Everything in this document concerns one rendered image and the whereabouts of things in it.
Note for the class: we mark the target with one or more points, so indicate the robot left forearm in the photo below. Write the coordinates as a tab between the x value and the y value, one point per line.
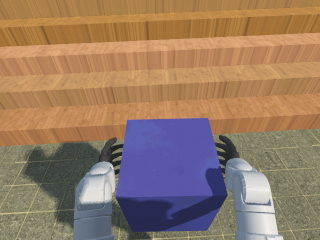
93	204

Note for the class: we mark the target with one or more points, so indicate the robot right forearm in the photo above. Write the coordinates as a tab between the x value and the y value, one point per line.
253	202

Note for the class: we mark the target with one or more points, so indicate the left robot hand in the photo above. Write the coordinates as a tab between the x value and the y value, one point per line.
107	156

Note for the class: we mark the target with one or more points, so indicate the right robot hand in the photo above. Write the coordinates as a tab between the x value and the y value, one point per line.
230	151

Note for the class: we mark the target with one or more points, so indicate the carton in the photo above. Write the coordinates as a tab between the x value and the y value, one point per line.
170	178

